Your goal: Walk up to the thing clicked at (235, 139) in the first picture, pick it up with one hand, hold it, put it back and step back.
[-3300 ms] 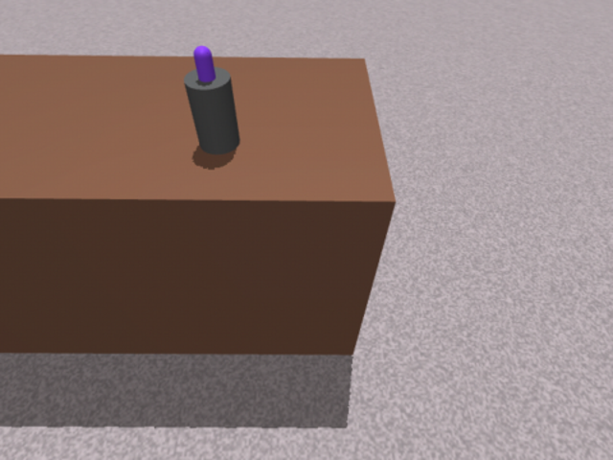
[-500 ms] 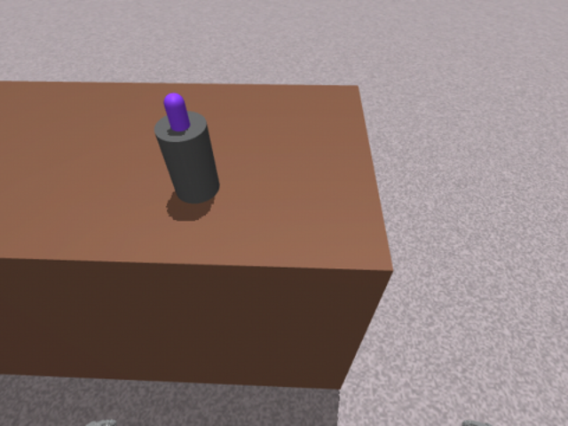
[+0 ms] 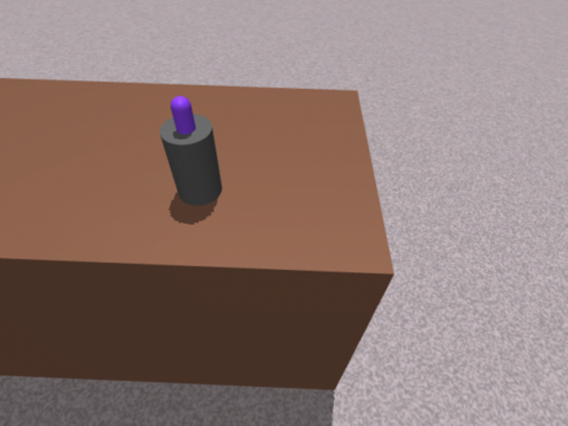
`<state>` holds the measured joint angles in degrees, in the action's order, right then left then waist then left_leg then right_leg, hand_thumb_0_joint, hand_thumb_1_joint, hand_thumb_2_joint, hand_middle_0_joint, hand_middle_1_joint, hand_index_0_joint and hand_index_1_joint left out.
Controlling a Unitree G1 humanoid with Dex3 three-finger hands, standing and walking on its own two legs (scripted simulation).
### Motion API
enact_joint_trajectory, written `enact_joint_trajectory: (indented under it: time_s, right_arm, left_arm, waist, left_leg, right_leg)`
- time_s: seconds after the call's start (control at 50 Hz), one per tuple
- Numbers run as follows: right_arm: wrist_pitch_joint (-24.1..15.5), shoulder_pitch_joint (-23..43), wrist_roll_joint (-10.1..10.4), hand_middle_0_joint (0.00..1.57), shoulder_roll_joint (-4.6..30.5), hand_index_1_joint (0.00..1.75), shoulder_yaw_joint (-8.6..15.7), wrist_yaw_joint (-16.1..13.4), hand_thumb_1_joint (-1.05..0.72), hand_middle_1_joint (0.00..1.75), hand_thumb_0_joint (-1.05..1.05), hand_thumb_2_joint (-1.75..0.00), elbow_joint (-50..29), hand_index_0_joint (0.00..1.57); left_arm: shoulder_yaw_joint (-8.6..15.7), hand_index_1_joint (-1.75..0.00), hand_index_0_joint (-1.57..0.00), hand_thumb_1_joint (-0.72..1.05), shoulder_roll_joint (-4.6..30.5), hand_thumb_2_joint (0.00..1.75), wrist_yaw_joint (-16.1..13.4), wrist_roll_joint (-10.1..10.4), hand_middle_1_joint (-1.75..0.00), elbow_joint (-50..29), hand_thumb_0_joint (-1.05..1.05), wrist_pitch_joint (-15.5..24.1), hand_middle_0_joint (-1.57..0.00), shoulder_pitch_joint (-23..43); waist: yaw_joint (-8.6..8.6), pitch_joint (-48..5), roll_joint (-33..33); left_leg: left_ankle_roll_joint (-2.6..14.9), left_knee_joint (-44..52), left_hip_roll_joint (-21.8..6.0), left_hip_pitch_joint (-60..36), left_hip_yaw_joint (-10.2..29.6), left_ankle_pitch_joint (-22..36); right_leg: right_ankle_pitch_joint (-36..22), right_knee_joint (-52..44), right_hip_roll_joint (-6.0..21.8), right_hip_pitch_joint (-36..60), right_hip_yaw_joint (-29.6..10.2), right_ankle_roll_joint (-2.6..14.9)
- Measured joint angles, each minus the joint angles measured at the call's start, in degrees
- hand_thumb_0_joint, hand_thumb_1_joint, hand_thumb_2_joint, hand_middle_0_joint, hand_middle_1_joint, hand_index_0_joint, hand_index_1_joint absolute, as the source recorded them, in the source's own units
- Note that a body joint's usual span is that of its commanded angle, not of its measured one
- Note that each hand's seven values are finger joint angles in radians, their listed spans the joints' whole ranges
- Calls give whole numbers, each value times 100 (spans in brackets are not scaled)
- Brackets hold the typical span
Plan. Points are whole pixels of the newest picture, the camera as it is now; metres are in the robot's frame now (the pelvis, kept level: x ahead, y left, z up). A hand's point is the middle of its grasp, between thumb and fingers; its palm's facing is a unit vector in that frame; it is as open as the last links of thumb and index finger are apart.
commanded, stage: walk up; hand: left
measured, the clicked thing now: (191, 149) +0.54 +0.18 +0.07
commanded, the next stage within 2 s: stand in 0.54 s
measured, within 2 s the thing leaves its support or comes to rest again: neither
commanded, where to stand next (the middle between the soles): +0.05 -0.01 m, yaw -1 degrees
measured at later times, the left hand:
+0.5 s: hand out of the picture +0.09 +0.25 -0.16, palm faces +0.01 -0.94 -0.34, open 7.4 cm
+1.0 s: hand out of the picture +0.08 +0.25 -0.16, palm faces -0.03 -0.94 -0.34, open 7.4 cm
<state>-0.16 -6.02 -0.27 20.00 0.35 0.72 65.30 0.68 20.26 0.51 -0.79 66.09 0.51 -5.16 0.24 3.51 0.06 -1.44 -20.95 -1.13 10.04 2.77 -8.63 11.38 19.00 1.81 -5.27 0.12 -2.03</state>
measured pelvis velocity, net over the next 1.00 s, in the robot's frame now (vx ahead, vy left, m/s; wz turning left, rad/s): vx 0.01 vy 0.00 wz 0.00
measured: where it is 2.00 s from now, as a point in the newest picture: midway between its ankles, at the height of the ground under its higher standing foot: outside the picture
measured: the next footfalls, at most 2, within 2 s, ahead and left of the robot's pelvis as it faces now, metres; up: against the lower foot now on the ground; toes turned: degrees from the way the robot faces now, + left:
none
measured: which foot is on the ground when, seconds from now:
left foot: down 0.00-1.00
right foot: down 0.00-1.00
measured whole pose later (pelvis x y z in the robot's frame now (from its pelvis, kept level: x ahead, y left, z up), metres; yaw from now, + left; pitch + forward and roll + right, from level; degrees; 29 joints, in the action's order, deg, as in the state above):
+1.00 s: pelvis +0.01 +0.00 +0.00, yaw +0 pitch -2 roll +0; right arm -0.1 -6.1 -0.2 20.3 -0.1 0.4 64.4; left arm 0.3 20.2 0.2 -0.9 64.7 0.6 -6.7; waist 0.1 3.9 0.0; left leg -1.8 -20.4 -1.4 9.1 2.9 -9.2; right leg 12.1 18.7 1.6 -4.4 0.3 -1.7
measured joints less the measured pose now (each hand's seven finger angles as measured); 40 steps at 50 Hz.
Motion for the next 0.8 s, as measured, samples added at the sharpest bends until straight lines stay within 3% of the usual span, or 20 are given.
enact_joint_trajectory:
  time_s: [0.34, 0.8]
  right_arm:
    - [20, 188, 30, 21, -43, 30, 0, -10, -90, 30, 0, -90, -81, 20]
    - [-2, 40, 2, 21, 16, 30, -27, -32, -90, 30, 0, -90, -115, 20]
  left_arm:
    - [20, -30, -21, 90, -49, 90, -48, 1, -30, -1, 0, 21, -20, 12]
    - [-5, -30, -21, 90, -12, 90, -37, -22, -30, -120, 0, 8, -20, -64]
  waist:
    - [-67, -44, -46]
    - [-13, 41, 14]
  left_leg:
    - [-9, 13, 10, -76, 50, -68]
    - [-35, 78, -16, -101, 19, -39]
  right_leg:
    - [68, -52, 9, 117, 57, 3]
    - [63, -47, -13, 94, 26, 28]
